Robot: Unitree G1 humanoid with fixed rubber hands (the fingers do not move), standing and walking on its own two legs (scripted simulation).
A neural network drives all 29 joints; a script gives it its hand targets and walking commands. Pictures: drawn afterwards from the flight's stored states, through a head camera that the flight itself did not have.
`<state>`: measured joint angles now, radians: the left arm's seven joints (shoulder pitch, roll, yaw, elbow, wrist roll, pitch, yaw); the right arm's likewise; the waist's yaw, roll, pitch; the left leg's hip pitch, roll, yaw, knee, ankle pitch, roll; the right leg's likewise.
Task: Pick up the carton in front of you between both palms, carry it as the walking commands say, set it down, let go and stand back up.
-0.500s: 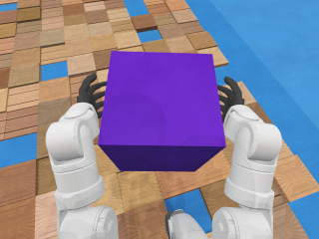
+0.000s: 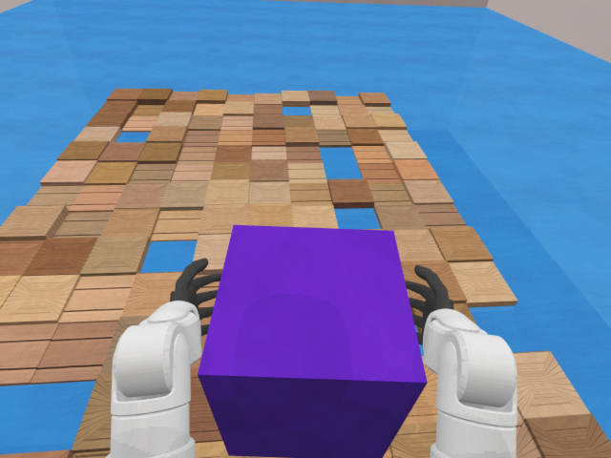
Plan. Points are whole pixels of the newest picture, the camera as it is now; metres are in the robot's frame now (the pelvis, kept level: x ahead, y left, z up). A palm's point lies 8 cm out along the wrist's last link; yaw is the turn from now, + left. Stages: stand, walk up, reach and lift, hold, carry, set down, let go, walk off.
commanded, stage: carry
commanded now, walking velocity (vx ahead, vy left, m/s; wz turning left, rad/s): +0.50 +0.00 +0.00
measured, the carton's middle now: (309, 346) +0.28 +0.01 +0.04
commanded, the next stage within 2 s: none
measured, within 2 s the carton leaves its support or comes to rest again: neither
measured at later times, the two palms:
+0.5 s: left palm (238, 182) +0.58 +0.16 +0.08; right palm (395, 190) +0.60 -0.14 +0.08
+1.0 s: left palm (263, 98) +1.00 +0.17 +0.08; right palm (372, 102) +1.00 -0.12 +0.09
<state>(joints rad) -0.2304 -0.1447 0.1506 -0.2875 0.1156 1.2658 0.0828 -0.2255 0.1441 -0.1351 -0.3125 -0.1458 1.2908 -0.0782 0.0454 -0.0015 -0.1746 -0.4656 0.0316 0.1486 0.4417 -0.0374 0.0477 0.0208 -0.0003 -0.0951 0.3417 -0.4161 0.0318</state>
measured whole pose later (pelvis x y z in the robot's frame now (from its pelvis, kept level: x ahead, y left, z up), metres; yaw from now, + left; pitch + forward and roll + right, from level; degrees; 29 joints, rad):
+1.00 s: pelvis +0.64 +0.03 -0.04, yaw -1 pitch +4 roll -1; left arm -0.67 -0.01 0.21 0.12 0.07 1.21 0.13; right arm -0.69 0.02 -0.23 0.14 -0.07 1.21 -0.12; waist 0.00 0.00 -0.04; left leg -0.50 0.01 0.17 0.46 -0.05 0.07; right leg -0.02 -0.02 -0.14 0.62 -0.54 -0.01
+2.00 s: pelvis +1.33 +0.06 -0.02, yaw -1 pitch +3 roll +3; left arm -0.14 -0.13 0.14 -0.29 0.12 1.21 0.08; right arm -0.17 0.14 -0.08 -0.23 -0.13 1.19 -0.09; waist -0.02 -0.05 -0.09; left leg -0.50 0.05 0.24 0.60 -0.15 0.07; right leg -0.20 -0.09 -0.07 0.96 -0.37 0.00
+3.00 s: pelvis +1.94 +0.05 -0.02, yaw -1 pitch +6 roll -3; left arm -0.59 -0.05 0.21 -0.02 0.08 1.19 0.14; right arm -0.56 0.07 -0.24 -0.03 -0.07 1.17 -0.13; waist -0.04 0.00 0.08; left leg -0.33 -0.01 0.13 0.46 -0.22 0.10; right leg -0.62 -0.04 -0.02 1.11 -0.35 -0.02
